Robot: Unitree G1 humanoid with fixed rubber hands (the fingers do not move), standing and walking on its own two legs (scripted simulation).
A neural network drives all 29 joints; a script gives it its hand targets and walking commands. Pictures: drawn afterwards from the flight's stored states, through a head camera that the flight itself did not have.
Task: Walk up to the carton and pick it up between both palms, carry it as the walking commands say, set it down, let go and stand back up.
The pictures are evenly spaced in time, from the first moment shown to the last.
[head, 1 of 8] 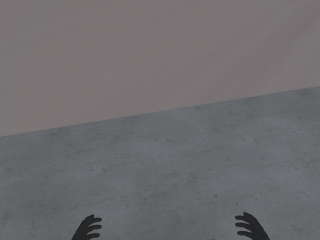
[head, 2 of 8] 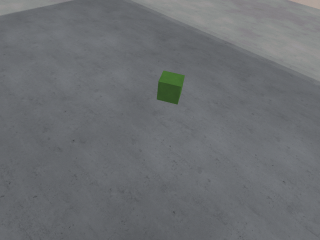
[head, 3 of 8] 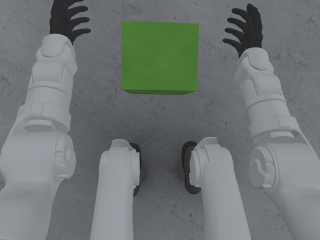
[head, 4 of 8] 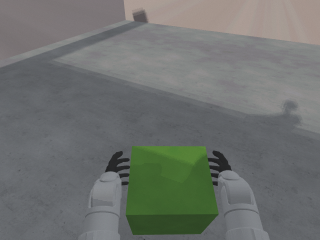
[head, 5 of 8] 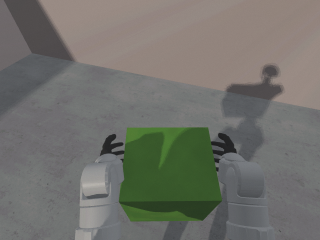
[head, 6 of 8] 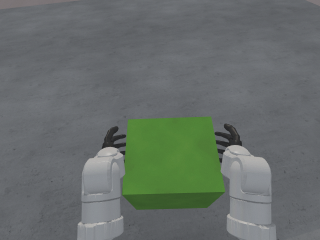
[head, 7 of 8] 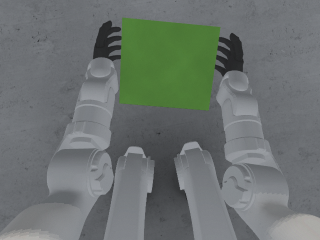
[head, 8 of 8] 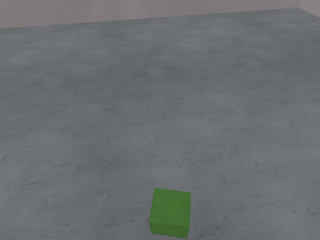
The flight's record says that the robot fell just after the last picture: no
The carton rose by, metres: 0.67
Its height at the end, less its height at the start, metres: +0.00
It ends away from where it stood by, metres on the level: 0.57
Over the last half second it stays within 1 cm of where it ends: yes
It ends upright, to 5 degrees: yes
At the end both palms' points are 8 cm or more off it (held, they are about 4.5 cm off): yes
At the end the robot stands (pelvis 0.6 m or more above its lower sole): yes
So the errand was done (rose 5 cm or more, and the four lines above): yes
